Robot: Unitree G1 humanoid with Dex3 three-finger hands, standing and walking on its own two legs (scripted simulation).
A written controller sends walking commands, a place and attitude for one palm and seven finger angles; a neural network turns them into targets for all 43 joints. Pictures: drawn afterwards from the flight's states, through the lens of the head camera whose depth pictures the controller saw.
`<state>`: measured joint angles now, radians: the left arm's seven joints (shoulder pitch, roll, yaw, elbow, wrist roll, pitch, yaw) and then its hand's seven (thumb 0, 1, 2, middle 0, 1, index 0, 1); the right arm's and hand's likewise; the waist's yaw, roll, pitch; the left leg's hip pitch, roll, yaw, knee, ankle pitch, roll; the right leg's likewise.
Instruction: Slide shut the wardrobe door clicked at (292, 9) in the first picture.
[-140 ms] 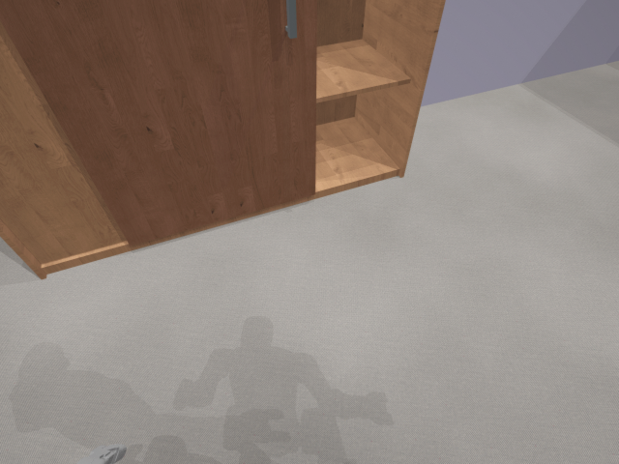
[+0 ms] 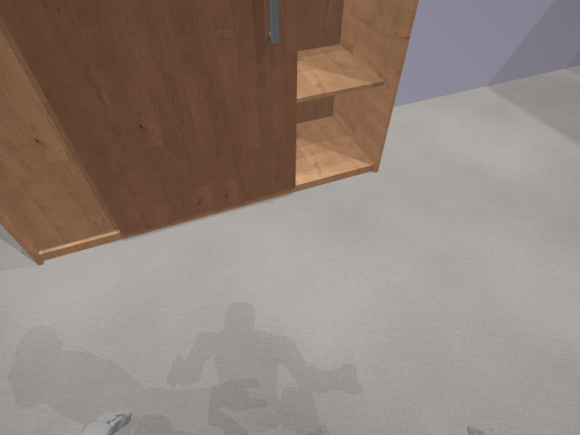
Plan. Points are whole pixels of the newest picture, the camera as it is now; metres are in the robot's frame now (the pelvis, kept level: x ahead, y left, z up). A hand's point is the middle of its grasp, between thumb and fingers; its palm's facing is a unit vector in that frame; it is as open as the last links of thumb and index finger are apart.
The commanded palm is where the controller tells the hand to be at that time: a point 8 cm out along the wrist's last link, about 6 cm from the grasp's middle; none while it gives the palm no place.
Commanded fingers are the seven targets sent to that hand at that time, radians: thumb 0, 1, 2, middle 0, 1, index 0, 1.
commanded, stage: stand and wait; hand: left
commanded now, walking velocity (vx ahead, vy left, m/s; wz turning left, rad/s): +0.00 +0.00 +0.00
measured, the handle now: out of the picture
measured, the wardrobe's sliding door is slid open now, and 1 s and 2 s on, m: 0.47 0.47 0.47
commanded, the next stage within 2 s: look at it before walking up in 0.88 s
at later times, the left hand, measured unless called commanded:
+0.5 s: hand out of the picture +0.06 +0.24 -0.15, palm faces -0.02 -0.94 -0.35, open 7.4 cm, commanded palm none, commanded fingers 0.00 0.90 0.90 -0.20 -0.30 -0.20 -0.30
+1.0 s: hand out of the picture +0.05 +0.24 -0.15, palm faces -0.04 -0.94 -0.33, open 7.4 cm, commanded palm none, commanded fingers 0.00 0.90 0.90 -0.20 -0.30 -0.20 -0.30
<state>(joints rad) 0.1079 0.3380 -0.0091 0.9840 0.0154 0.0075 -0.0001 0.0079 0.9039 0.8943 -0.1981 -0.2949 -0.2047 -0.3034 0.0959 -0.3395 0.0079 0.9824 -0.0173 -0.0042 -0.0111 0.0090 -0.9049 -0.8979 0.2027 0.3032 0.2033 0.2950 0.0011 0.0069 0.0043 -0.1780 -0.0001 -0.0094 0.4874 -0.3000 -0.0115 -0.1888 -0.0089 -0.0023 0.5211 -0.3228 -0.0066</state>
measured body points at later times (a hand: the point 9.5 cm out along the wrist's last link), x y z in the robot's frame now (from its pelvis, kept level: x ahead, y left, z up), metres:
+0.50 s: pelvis -0.02 -0.01 +0.01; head -0.01 -0.02 +0.46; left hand +0.06 +0.29 -0.12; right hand +0.07 -0.31 -0.13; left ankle -0.03 +0.13 -0.74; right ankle -0.03 -0.11 -0.74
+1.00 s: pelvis -0.03 +0.00 +0.01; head -0.03 -0.01 +0.46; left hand +0.05 +0.29 -0.12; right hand +0.04 -0.30 -0.13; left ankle -0.03 +0.13 -0.74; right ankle -0.03 -0.11 -0.74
